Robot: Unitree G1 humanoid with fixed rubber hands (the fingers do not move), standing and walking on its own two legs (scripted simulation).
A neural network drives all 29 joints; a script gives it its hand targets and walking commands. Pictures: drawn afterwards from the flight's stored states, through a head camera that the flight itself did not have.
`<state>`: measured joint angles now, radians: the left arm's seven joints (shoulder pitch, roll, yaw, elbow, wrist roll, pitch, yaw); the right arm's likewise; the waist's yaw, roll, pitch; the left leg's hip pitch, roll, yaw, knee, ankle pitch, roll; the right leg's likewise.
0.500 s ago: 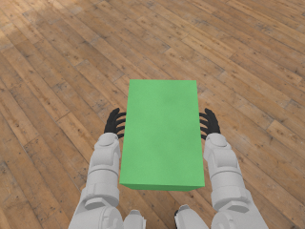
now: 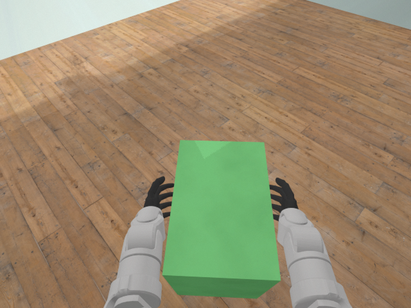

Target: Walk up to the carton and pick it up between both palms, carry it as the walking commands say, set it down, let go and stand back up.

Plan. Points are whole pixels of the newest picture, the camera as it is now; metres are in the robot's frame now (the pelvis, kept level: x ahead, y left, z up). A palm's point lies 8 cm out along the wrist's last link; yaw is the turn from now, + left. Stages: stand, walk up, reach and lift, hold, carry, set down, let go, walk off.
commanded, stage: reach and lift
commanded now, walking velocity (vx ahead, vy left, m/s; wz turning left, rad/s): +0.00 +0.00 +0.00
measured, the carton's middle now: (219, 221) +0.33 -0.02 -0.07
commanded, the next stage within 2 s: hold in 1.74 s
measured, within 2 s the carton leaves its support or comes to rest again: neither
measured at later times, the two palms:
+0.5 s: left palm (151, 205) +0.31 +0.11 +0.06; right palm (302, 209) +0.28 -0.17 +0.05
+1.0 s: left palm (141, 213) +0.30 +0.13 +0.05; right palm (291, 205) +0.29 -0.15 +0.05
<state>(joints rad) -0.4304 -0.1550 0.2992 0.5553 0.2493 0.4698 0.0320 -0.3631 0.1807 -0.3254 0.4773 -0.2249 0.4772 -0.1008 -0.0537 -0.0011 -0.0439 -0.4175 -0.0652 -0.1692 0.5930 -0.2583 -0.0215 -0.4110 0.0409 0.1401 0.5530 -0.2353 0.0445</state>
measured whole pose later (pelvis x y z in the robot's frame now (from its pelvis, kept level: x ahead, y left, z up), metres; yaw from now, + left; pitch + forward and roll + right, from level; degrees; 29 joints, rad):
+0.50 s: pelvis -0.01 -0.01 +0.01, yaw -1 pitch -6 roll +0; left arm -0.45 -0.13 0.25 0.52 0.24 0.67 0.03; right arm -0.38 0.17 -0.28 0.42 -0.24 0.70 -0.10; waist -0.05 0.00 -0.01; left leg -0.14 -0.05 -0.16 0.48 -0.23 -0.02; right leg -0.15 0.04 0.15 0.47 -0.21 0.03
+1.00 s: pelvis +0.00 +0.00 +0.01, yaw -1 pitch -7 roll +0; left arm -0.40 -0.16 0.28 0.45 0.25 0.71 0.04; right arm -0.39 0.17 -0.28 0.42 -0.27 0.73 -0.07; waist -0.01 0.00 0.01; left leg -0.12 -0.05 -0.15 0.48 -0.24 -0.01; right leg -0.13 0.03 0.15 0.46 -0.21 0.03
